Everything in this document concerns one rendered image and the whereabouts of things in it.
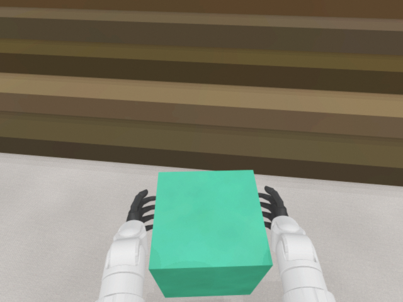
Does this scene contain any robot left hand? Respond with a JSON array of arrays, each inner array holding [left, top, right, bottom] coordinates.
[[126, 189, 156, 231]]

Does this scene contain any carton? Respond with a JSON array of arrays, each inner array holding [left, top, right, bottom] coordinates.
[[149, 170, 273, 298]]

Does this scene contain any robot right hand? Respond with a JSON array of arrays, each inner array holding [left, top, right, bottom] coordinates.
[[258, 186, 288, 229]]

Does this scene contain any right robot forearm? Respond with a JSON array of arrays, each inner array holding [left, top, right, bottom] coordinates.
[[271, 216, 336, 302]]

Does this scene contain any left robot forearm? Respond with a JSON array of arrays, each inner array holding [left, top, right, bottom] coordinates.
[[95, 220, 149, 302]]

